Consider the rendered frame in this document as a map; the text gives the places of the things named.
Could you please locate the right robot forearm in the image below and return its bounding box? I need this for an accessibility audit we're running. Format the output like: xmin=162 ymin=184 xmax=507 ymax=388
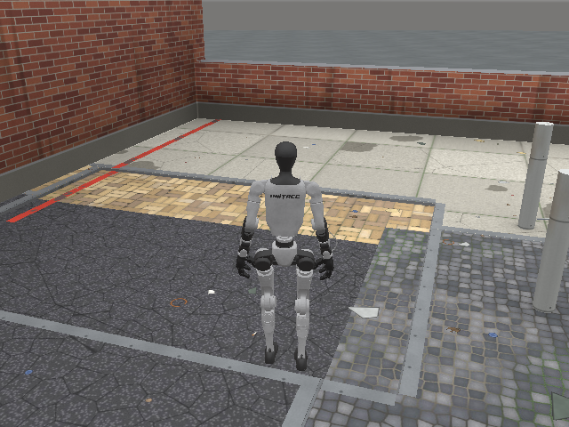
xmin=316 ymin=217 xmax=333 ymax=259

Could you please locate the left robot hand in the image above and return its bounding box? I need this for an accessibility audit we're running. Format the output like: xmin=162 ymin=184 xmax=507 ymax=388
xmin=236 ymin=255 xmax=255 ymax=278

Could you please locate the robot torso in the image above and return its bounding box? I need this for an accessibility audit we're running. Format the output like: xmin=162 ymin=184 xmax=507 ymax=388
xmin=264 ymin=175 xmax=306 ymax=267

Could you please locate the robot left upper arm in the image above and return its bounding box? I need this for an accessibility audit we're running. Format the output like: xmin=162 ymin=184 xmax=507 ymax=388
xmin=245 ymin=180 xmax=267 ymax=230

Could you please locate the right robot hand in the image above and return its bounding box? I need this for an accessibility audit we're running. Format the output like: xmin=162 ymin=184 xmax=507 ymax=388
xmin=313 ymin=256 xmax=334 ymax=280

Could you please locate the robot right thigh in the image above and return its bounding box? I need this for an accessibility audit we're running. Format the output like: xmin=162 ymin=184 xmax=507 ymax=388
xmin=294 ymin=249 xmax=315 ymax=315

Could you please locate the left robot forearm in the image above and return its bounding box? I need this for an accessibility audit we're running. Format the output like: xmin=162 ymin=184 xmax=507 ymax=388
xmin=237 ymin=216 xmax=254 ymax=257

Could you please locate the robot right upper arm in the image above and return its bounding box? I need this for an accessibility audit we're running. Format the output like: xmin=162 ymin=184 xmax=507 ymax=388
xmin=304 ymin=181 xmax=325 ymax=230

